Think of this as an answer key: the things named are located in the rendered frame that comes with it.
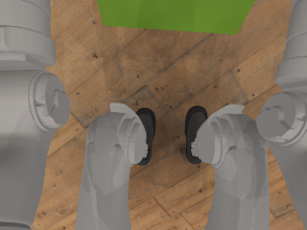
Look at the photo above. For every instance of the right robot forearm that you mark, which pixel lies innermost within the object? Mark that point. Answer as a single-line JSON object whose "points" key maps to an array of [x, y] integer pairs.
{"points": [[291, 73]]}

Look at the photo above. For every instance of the right robot upper arm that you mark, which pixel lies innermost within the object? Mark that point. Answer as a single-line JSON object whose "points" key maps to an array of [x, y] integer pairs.
{"points": [[283, 123]]}

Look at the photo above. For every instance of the carton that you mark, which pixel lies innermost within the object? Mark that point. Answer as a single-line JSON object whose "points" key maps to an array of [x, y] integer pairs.
{"points": [[199, 16]]}

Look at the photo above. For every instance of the left robot upper arm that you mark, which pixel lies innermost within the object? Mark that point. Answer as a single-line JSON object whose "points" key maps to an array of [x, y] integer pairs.
{"points": [[33, 103]]}

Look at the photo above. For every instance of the robot right foot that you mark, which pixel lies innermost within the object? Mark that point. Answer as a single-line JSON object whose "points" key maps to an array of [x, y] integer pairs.
{"points": [[195, 117]]}

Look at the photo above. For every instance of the left robot forearm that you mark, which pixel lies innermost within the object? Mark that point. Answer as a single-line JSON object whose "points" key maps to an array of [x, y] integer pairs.
{"points": [[25, 35]]}

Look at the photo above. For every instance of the right robot thigh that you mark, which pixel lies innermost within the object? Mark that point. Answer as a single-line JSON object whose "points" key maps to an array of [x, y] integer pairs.
{"points": [[241, 199]]}

